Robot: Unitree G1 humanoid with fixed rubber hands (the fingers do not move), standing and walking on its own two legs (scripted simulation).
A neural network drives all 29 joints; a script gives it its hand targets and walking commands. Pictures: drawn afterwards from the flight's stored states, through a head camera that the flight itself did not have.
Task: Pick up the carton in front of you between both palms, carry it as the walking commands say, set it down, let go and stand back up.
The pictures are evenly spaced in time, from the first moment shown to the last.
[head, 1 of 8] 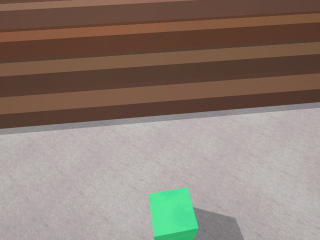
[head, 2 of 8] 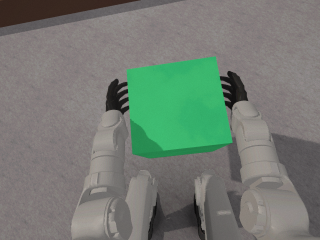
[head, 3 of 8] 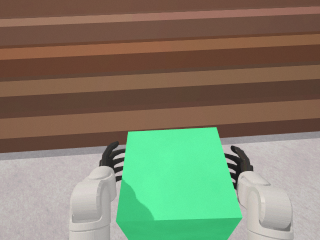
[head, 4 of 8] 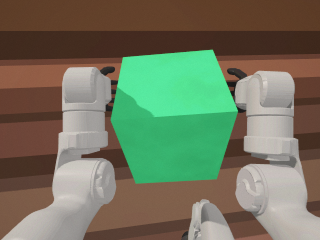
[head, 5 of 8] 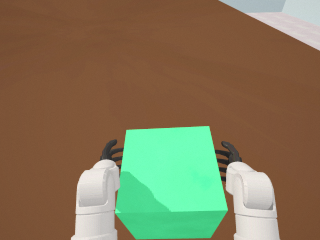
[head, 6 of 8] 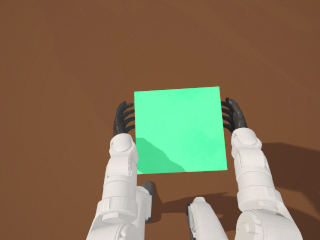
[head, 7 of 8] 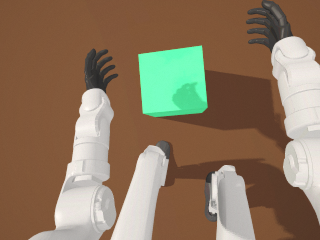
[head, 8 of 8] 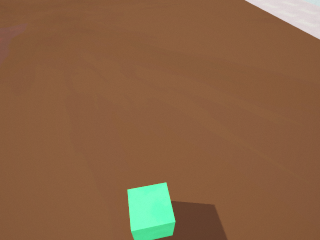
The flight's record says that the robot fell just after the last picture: no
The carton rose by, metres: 2.25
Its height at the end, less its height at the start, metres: +1.49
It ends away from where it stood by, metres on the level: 5.20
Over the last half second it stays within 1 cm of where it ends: yes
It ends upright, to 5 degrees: yes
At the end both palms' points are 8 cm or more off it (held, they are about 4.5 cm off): yes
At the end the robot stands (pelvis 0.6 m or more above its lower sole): yes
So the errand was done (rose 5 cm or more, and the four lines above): yes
